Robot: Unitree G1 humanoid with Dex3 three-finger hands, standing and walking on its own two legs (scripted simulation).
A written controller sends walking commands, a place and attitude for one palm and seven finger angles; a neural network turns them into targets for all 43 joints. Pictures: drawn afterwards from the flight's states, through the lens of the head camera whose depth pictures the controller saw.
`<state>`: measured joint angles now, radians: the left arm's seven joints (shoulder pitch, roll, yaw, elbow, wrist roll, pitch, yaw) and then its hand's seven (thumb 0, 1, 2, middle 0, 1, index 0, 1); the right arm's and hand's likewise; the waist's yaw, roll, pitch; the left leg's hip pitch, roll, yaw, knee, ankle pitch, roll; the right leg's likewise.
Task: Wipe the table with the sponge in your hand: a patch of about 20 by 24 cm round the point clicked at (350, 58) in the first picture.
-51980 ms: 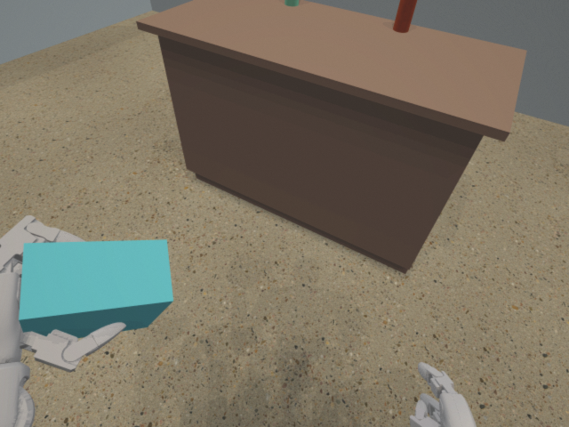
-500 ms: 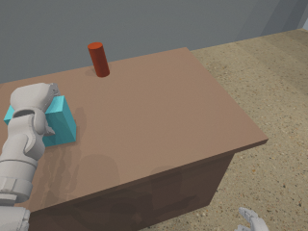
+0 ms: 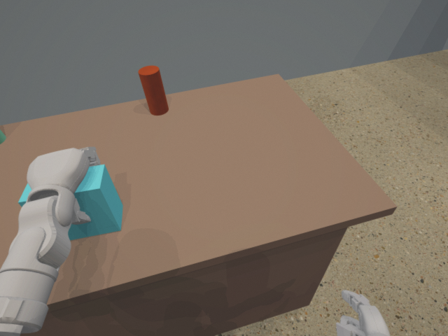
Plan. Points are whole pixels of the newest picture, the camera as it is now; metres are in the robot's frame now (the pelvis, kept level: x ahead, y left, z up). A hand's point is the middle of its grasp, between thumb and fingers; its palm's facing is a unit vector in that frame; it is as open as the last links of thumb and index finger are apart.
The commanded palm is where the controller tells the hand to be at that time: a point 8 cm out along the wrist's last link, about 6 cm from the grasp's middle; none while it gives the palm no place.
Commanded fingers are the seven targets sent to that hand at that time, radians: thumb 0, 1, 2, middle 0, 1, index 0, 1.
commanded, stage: wipe back along the first lane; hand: left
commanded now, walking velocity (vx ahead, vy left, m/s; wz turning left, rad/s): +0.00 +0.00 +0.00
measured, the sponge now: (82, 211) +0.30 +0.33 +0.06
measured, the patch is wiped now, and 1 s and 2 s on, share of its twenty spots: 0.95 0.95 0.95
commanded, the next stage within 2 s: lift the sponge slowly off the table in 0.62 s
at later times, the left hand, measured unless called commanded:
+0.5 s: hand (77, 209) +0.27 +0.29 +0.11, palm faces +0.07 -0.06 -1.00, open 10.7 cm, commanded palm +0.23 +0.28 +0.15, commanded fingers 0.00 0.10 1.30 -1.20 -1.60 -1.20 -1.60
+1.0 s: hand (77, 223) +0.25 +0.28 +0.11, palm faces +0.05 -0.07 -1.00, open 10.7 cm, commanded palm +0.21 +0.27 +0.17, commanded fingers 0.00 0.10 1.30 -1.20 -1.60 -1.20 -1.60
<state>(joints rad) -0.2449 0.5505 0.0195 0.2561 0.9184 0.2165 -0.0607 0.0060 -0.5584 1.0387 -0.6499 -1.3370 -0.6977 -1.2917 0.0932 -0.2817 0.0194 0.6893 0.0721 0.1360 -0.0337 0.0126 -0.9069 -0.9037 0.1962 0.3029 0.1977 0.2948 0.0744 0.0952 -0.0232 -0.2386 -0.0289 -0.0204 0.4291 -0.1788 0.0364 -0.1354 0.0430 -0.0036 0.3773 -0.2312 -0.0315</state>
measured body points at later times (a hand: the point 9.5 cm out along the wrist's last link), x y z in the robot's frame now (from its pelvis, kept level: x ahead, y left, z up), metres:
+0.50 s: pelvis +0.00 +0.00 +0.00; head -0.02 -0.04 +0.45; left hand +0.26 +0.29 +0.17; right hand +0.23 -0.21 -0.09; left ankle +0.03 +0.10 -0.74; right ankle -0.02 -0.11 -0.74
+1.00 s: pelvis -0.01 -0.01 +0.00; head -0.04 -0.05 +0.44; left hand +0.24 +0.28 +0.17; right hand +0.23 -0.22 -0.09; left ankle +0.03 +0.10 -0.74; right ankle -0.02 -0.11 -0.74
